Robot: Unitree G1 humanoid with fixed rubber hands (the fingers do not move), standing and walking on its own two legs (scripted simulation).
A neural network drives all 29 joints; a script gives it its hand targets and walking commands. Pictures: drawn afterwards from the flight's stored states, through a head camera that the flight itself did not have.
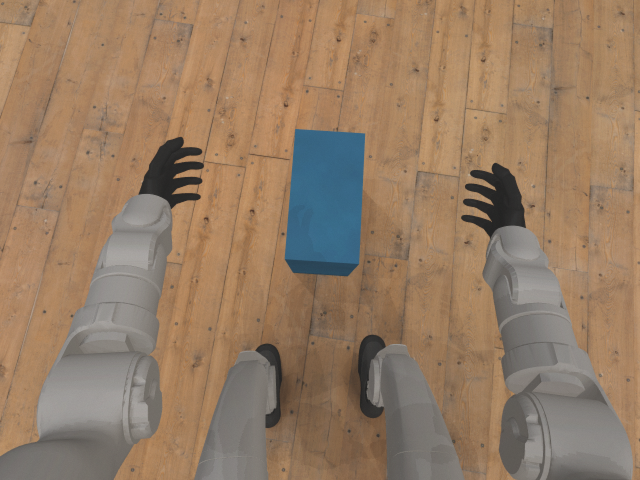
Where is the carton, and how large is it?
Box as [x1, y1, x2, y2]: [285, 129, 364, 275]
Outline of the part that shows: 295,129 285,260 293,272 348,275 358,264 364,133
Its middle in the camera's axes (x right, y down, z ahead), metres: +0.01 -0.07 +0.96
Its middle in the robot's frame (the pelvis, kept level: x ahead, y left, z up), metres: +0.53 -0.02 -0.55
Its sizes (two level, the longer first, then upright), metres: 0.285 0.152 0.292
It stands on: the floor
